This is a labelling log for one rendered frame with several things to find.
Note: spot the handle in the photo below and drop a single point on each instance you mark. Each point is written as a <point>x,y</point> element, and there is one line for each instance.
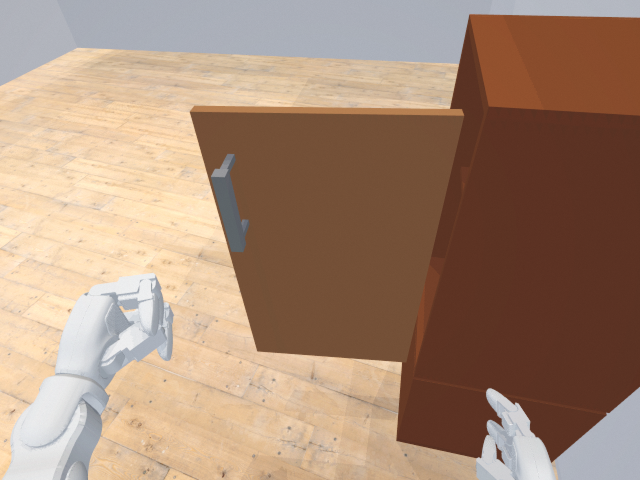
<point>235,229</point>

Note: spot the left robot hand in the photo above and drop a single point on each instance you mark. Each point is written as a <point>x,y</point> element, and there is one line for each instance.
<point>96,321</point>

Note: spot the cupboard door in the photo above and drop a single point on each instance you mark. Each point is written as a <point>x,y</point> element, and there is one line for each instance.
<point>343,207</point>

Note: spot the left robot forearm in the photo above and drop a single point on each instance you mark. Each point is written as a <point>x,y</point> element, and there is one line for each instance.
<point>54,438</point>

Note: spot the right robot hand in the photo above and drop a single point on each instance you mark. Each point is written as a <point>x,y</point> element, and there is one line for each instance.
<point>525,456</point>

